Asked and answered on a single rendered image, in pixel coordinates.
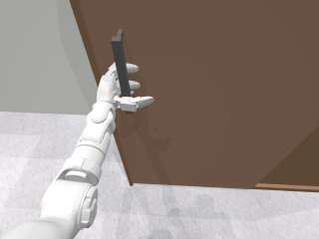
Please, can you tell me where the wardrobe door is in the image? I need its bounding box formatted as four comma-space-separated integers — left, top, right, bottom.
259, 126, 319, 186
80, 0, 319, 189

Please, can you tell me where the handle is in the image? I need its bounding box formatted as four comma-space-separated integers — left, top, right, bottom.
111, 29, 133, 115

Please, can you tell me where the left robot hand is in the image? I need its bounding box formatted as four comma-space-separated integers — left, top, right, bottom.
96, 62, 154, 112

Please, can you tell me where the robot left upper arm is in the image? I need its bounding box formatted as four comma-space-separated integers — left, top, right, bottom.
1, 179, 99, 239

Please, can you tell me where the left robot forearm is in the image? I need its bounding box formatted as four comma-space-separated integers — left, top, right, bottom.
39, 102, 116, 218

